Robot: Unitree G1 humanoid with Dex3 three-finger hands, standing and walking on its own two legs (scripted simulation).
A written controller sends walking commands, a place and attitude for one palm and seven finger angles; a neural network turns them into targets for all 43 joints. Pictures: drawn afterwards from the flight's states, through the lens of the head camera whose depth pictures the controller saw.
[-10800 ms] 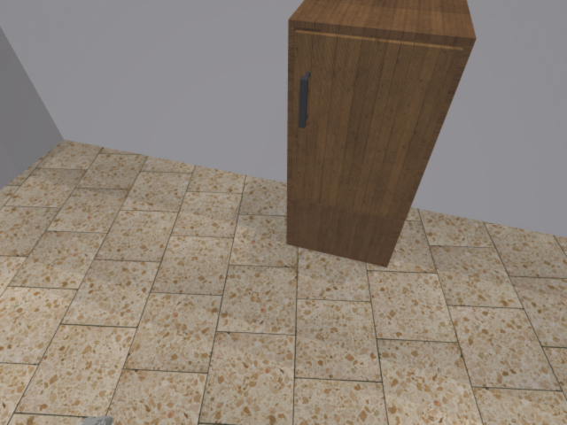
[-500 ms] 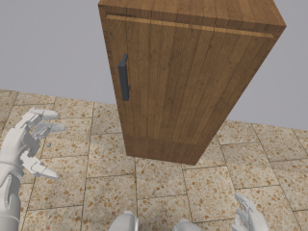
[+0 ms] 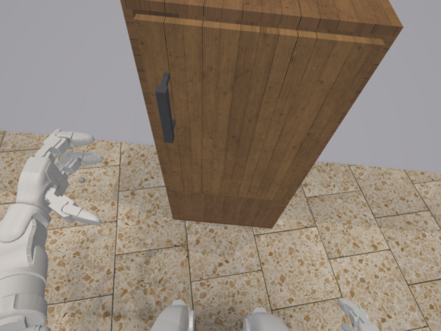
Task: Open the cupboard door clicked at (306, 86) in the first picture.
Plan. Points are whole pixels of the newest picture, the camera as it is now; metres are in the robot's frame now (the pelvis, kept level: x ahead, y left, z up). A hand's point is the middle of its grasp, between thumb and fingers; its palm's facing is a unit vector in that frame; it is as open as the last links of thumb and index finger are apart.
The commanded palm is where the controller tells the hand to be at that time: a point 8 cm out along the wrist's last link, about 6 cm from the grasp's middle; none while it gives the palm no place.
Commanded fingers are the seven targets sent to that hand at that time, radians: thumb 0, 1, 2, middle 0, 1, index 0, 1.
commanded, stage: move the hooked fingers beside the handle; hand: left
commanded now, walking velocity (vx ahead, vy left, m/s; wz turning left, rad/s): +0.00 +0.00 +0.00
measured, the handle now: (167, 110) +0.53 +0.13 +0.05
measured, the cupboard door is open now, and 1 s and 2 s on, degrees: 0 0 0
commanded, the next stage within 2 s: slide the fingers in behind the handle in 1.74 s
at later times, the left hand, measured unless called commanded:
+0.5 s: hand (108, 146) +0.43 +0.22 +0.05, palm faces -0.05 -1.00 -0.03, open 14.0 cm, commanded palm +0.41 +0.27 +0.05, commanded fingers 0.00 -0.50 0.30 -0.30 -1.20 -0.30 -1.20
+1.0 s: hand (120, 124) +0.49 +0.22 +0.05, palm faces -0.04 -1.00 +0.00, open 14.0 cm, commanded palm +0.47 +0.26 +0.05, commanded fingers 0.00 -0.50 0.30 -0.30 -1.20 -0.30 -1.20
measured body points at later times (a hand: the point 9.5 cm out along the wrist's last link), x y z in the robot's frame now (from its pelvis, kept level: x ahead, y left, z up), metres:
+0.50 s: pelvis +0.00 +0.00 -0.01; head +0.10 +0.02 +0.43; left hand +0.43 +0.28 +0.05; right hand +0.06 -0.27 -0.11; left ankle +0.02 +0.08 -0.67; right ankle +0.01 -0.12 -0.67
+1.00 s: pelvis -0.01 +0.00 -0.02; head +0.13 +0.02 +0.41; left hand +0.48 +0.27 +0.05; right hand +0.02 -0.28 -0.12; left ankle +0.02 +0.08 -0.67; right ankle +0.01 -0.12 -0.67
